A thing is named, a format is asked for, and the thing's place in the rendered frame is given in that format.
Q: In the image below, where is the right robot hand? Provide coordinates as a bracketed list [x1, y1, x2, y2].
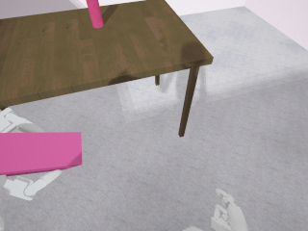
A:
[211, 189, 248, 231]

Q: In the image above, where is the table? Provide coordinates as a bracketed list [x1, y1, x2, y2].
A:
[0, 0, 214, 138]

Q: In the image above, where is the left robot hand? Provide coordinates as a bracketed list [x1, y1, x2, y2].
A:
[0, 108, 62, 201]

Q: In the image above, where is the sponge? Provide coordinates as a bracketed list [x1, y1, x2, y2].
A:
[0, 132, 83, 177]

